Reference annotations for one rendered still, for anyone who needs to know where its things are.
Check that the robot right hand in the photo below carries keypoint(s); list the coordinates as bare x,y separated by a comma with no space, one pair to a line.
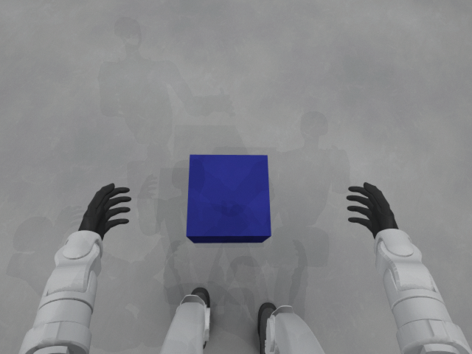
379,213

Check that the right robot forearm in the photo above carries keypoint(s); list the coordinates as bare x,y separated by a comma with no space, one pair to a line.
424,325

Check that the right robot thigh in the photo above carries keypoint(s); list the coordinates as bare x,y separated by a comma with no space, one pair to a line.
289,334

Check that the robot left hand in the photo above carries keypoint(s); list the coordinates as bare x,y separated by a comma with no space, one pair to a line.
98,213

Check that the left robot forearm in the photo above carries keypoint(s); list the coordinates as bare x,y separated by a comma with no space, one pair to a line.
63,317

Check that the carton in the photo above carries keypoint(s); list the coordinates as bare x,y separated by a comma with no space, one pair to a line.
228,199

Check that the robot left shin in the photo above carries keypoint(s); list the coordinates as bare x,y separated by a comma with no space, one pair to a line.
192,298

